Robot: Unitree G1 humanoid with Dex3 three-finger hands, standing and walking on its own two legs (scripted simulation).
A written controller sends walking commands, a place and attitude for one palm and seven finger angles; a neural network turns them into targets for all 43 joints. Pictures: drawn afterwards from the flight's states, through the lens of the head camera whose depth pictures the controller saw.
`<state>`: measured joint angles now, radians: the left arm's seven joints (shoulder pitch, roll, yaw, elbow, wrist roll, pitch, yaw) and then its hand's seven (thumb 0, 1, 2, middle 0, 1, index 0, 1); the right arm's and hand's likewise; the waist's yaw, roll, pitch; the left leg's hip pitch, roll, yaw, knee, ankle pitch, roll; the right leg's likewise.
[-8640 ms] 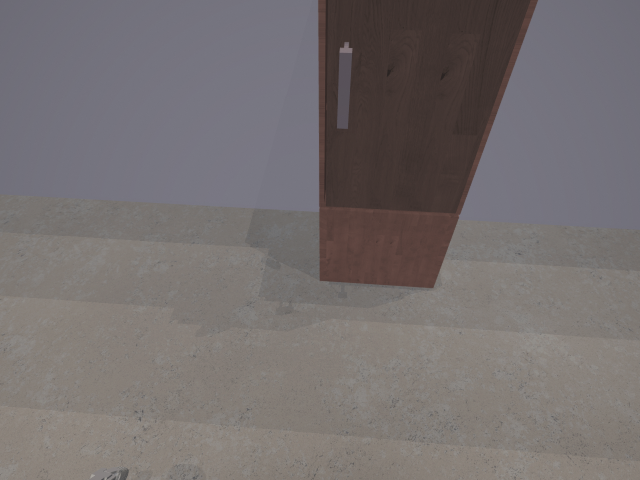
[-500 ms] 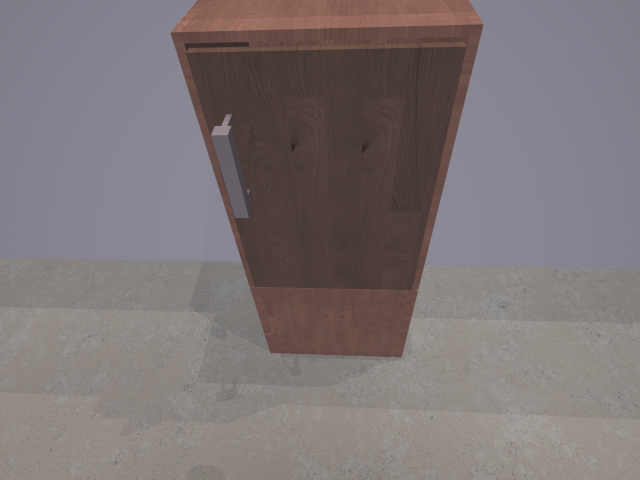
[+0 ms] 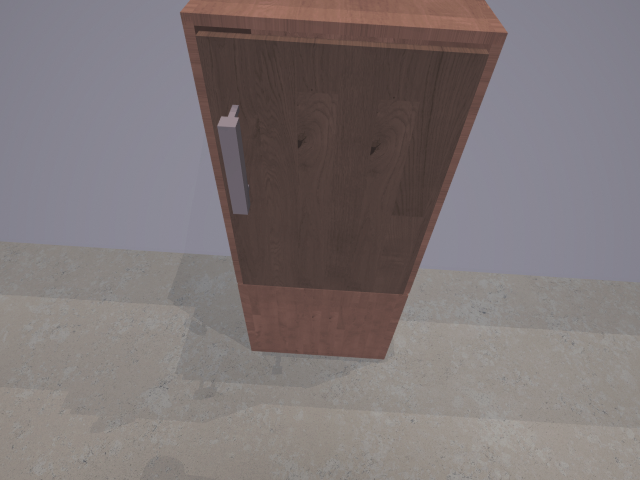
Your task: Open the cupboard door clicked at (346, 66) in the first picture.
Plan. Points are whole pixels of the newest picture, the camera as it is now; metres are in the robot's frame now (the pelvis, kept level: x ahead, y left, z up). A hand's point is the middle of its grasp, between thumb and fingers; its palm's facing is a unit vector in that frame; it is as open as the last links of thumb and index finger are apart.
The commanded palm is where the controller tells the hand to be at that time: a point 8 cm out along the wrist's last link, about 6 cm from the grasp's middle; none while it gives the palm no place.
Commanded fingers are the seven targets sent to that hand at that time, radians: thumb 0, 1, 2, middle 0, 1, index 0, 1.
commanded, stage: come to a stop and stand still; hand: left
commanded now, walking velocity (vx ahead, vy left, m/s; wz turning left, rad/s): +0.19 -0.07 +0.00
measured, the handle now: (238, 161) +0.58 +0.18 +0.07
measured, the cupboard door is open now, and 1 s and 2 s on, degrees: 0 0 0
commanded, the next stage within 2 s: look again from close up in 1.20 s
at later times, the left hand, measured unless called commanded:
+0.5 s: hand out of the picture +0.09 +0.17 -0.17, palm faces +0.07 -0.97 -0.21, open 7.3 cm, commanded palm none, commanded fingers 0.00 0.90 0.90 -0.20 -0.30 -0.20 -0.30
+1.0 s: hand out of the picture +0.09 +0.19 -0.16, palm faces +0.01 -0.97 -0.24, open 7.3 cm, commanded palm none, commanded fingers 0.00 0.90 0.90 -0.20 -0.30 -0.20 -0.30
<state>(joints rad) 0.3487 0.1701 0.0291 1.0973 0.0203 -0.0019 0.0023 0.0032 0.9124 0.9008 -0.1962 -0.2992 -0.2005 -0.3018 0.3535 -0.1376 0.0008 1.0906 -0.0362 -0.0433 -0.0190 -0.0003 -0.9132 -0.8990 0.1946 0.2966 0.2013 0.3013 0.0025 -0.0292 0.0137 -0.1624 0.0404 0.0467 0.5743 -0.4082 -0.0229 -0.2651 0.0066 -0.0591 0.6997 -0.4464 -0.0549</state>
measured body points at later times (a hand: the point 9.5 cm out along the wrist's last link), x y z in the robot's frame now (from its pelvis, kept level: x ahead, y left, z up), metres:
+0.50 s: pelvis +0.06 -0.01 +0.01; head +0.10 -0.01 +0.45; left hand +0.08 +0.22 -0.15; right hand +0.13 -0.24 -0.15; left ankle +0.06 +0.11 -0.73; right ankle +0.04 -0.10 -0.73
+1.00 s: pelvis +0.05 +0.00 +0.01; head +0.06 -0.01 +0.46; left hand +0.09 +0.24 -0.14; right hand +0.08 -0.23 -0.15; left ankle +0.05 +0.11 -0.73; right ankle +0.04 -0.10 -0.73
